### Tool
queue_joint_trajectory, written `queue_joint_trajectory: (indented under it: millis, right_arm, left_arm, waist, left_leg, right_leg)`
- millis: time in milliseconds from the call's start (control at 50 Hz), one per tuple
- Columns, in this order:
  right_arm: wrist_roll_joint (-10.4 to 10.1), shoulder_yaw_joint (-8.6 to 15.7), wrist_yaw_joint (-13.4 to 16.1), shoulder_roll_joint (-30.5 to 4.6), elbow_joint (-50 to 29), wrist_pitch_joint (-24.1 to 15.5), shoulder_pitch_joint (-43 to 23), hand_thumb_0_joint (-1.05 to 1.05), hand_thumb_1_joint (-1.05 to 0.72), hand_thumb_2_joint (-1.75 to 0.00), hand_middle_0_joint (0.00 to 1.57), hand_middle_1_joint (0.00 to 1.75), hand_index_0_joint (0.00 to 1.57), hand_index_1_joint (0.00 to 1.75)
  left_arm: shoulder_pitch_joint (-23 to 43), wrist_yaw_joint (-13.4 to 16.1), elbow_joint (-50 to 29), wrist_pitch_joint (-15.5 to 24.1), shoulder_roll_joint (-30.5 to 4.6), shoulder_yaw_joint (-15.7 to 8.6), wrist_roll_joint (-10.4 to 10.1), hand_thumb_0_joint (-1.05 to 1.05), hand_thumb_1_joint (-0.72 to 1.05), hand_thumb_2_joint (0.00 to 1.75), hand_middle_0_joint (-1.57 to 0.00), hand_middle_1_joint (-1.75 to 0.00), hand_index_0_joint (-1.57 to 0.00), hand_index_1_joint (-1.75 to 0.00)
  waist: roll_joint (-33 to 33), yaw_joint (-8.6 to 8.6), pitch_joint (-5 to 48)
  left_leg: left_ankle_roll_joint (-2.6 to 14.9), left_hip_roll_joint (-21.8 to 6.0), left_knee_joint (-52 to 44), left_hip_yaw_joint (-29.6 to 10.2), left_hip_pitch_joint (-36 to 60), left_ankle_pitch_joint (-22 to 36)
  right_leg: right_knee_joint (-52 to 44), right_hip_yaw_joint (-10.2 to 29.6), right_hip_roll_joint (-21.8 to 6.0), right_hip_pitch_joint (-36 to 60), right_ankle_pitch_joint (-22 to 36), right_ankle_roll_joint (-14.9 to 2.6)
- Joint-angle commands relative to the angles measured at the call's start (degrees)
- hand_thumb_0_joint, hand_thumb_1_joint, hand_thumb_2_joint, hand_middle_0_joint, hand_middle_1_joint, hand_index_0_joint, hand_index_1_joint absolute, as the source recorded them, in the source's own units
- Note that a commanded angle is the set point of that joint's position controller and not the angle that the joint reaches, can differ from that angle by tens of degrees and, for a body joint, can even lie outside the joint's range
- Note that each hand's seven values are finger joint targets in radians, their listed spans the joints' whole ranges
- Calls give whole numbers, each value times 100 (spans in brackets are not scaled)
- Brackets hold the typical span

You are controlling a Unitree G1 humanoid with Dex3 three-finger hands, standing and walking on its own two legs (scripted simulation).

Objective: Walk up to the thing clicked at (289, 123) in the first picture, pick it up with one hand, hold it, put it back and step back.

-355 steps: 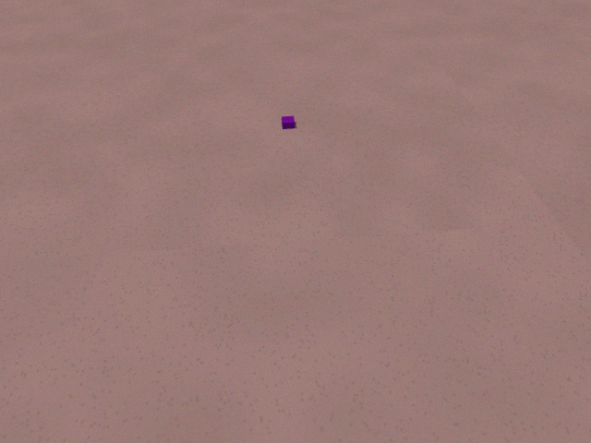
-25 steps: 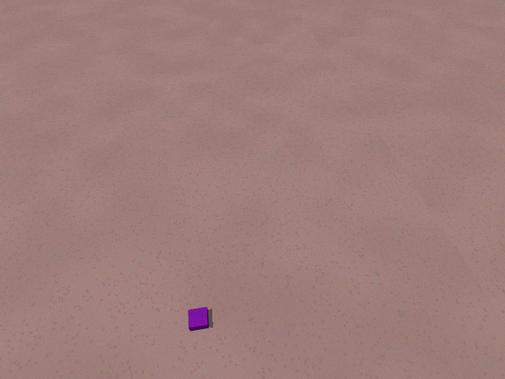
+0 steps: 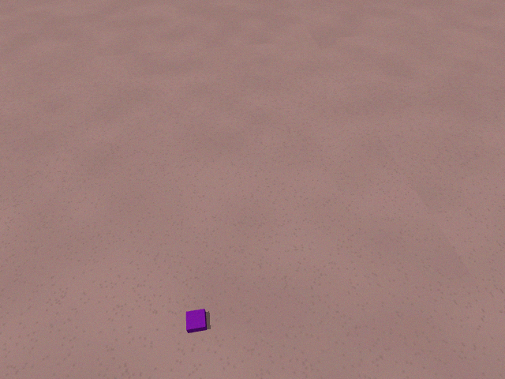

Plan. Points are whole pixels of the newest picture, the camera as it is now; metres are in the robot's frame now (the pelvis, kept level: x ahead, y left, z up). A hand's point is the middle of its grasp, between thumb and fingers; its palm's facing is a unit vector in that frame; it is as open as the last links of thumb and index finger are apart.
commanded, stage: stand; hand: left
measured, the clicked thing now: (196, 320) +0.45 +0.24 -0.76
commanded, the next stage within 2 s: none
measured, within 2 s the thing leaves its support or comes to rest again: neither
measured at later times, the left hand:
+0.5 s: hand out of the picture +0.08 +0.26 -0.15, palm faces -0.03 -0.94 -0.35, open 7.4 cm
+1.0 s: hand out of the picture +0.08 +0.26 -0.16, palm faces -0.04 -0.94 -0.35, open 7.4 cm
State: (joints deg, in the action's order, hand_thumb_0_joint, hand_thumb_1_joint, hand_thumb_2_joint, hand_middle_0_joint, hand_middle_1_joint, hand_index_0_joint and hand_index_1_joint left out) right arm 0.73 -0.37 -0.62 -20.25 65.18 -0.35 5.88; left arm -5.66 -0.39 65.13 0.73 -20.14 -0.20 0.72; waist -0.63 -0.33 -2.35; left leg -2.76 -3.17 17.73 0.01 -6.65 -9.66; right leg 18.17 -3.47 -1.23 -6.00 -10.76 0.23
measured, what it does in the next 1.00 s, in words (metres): stands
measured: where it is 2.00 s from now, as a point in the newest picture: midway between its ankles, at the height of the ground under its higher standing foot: outside the picture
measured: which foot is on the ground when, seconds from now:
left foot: down 0.00-1.00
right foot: down 0.00-1.00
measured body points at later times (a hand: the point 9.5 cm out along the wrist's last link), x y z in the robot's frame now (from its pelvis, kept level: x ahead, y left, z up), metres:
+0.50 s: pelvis +0.01 +0.00 +0.00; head +0.02 +0.00 +0.45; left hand +0.09 +0.31 -0.13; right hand +0.09 -0.30 -0.13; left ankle +0.00 +0.15 -0.75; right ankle -0.01 -0.12 -0.75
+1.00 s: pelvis +0.01 +0.00 +0.00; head +0.02 +0.00 +0.45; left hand +0.08 +0.31 -0.13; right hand +0.08 -0.30 -0.14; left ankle +0.00 +0.15 -0.75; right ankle -0.01 -0.12 -0.75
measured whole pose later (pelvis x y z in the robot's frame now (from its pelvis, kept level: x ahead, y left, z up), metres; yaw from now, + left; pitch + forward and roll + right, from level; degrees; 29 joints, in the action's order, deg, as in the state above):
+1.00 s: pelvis +0.01 +0.00 +0.00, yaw +0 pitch -1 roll +0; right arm 0.8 -0.4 -0.5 -20.2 64.6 -0.4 6.4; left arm -6.8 -0.2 64.8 0.8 -20.3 -0.1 0.8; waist -0.4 -0.1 -2.6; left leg -2.5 -3.0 17.4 0.6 -5.7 -10.3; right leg 17.9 -3.0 -1.4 -5.3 -11.2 0.5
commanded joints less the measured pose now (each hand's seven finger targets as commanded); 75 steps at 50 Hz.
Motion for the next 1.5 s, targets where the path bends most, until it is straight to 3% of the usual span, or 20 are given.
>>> queue_joint_trajectory:
  millis: [0, 300, 480, 640, 760, 980, 1240, 1480]
  right_arm:
    - [-14, 229, 83, -1196, -332, -99, -249, 0, -90, -90, 20, 30, 20, 30]
    - [-17, 226, 111, -1188, -362, -117, -203, 0, -90, -90, 20, 30, 20, 30]
    - [-22, 224, 114, -1220, -377, -99, -250, 0, -90, -90, 20, 30, 20, 30]
    - [-15, 237, 111, -1228, -408, -119, -235, 0, -90, -90, 20, 30, 20, 30]
    - [-21, 230, 105, -1227, -386, -113, -225, 0, -90, -90, 20, 30, 20, 30]
    - [-15, 230, 105, -1202, -394, -104, -159, 0, -90, -90, 20, 30, 20, 30]
    - [-13, 238, 103, -1221, -401, -103, -162, 0, -90, -90, 20, 30, 20, 30]
    - [-9, 243, 104, -1207, -415, -111, -93, 0, -90, -90, 20, 30, 20, 30]
  left_arm:
    - [222, 70, -347, 95, -1256, -240, -31, 0, 90, 90, -20, -30, -20, -30]
    - [159, 85, -356, 104, -1273, -247, -28, 0, 90, 90, -20, -30, -20, -30]
    - [129, 81, -356, 82, -1245, -245, -22, 0, 90, 90, -20, -30, -20, -30]
    - [132, 85, -390, 98, -1243, -248, -17, 0, 90, 90, -20, -30, -20, -30]
    - [115, 77, -378, 85, -1252, -244, -26, 0, 90, 90, -20, -30, -20, -30]
    - [119, 94, -387, 102, -1262, -232, -28, 0, 90, 90, -20, -30, -20, -30]
    - [84, 84, -392, 92, -1256, -233, -9, 0, 90, 90, -20, -30, -20, -30]
    - [74, 84, -397, 108, -1272, -245, -13, 0, 90, 90, -20, -30, -20, -30]
  waist:
    - [65, 24, 333]
    - [122, 28, 564]
    - [11, 42, 363]
    - [-18, 40, 511]
    - [18, 44, 395]
    - [44, 29, 458]
    - [51, 27, 346]
    - [121, 21, 447]
  left_leg:
    - [282, -483, -183, -351, 15, 637]
    - [300, -553, -94, -314, 299, 1351]
    - [306, -522, -208, -310, 196, 875]
    - [317, -549, -146, -301, 271, 1170]
    - [283, -523, -222, -328, 200, 969]
    - [307, -532, -145, -312, 235, 1180]
    - [319, -513, -223, -299, 198, 729]
    - [350, -525, -171, -280, 275, 992]
  right_leg:
    - [-383, 589, -697, 5, 540, -96]
    - [-183, 526, -718, 206, 1391, -110]
    - [-326, 550, -691, 57, 844, -98]
    - [-264, 554, -727, 212, 1192, -124]
    - [-306, 551, -690, 101, 882, -115]
    - [-242, 553, -714, 188, 1217, -122]
    - [-351, 582, -690, 31, 748, -109]
    - [-284, 595, -719, 138, 1055, -127]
